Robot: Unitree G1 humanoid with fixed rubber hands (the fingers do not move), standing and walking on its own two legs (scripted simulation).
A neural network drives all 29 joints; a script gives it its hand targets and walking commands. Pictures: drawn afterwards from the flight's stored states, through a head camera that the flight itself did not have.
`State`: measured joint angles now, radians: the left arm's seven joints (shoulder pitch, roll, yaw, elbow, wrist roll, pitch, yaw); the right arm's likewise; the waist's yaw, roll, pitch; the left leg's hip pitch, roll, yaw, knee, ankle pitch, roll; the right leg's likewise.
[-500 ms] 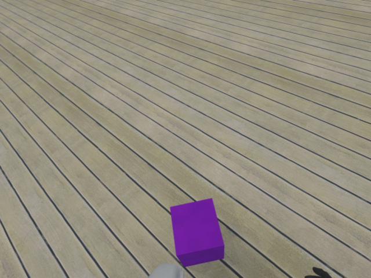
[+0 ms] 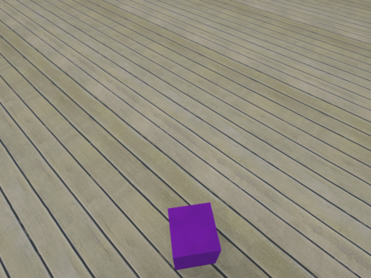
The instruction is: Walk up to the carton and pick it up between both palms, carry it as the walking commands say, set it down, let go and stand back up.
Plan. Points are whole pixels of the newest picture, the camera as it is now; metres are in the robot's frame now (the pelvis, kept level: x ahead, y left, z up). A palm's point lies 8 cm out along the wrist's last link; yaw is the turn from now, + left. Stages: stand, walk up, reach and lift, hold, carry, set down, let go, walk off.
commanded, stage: walk up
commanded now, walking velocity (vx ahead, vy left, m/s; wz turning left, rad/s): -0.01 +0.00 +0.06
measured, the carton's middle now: (192, 236) +0.40 -0.02 -0.65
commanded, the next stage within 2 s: none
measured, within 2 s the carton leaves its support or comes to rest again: neither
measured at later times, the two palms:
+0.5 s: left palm out of the picture -0.01 +0.22 -0.14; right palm out of the picture +0.01 -0.24 -0.14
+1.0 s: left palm out of the picture -0.02 +0.21 -0.14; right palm out of the picture +0.00 -0.24 -0.14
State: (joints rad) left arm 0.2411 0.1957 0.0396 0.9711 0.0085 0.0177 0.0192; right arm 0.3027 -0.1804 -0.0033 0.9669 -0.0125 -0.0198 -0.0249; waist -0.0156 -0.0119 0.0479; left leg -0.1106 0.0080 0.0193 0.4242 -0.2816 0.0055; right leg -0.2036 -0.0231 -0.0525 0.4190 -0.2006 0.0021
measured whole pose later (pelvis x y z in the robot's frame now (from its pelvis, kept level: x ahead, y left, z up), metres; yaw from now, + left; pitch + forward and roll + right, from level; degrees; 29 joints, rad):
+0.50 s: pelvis +0.00 -0.01 +0.00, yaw +2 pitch -1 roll +0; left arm 0.27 0.17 0.04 1.07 0.01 0.00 0.03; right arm 0.30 -0.17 -0.03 1.05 -0.02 0.00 -0.03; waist 0.01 0.00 0.03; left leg -0.11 0.01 -0.02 0.39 -0.27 -0.01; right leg -0.19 -0.03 -0.09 0.40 -0.20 -0.01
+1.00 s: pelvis -0.01 -0.02 +0.00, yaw +4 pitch +0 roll +0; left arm 0.28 0.16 0.04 1.09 0.02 0.00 0.04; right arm 0.33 -0.14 -0.02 1.04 -0.03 -0.01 -0.04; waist 0.01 0.01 0.02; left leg -0.15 0.01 -0.05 0.43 -0.28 -0.02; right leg -0.21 -0.03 -0.12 0.43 -0.21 -0.01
